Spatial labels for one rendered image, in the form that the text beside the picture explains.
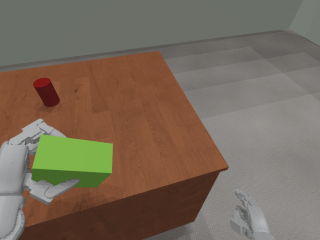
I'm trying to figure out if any table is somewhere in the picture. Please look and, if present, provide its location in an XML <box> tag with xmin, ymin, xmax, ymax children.
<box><xmin>0</xmin><ymin>51</ymin><xmax>229</xmax><ymax>240</ymax></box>

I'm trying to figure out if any robot left hand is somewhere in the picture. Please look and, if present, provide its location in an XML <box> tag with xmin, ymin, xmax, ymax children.
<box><xmin>0</xmin><ymin>118</ymin><xmax>80</xmax><ymax>205</ymax></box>

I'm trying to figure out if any sponge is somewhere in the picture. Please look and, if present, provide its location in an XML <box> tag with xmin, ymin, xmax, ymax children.
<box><xmin>31</xmin><ymin>134</ymin><xmax>113</xmax><ymax>188</ymax></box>

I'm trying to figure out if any robot right hand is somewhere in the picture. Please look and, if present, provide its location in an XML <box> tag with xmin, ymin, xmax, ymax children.
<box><xmin>230</xmin><ymin>188</ymin><xmax>270</xmax><ymax>239</ymax></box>

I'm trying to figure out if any robot left forearm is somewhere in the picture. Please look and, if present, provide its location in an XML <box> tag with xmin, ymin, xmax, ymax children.
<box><xmin>0</xmin><ymin>193</ymin><xmax>26</xmax><ymax>240</ymax></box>

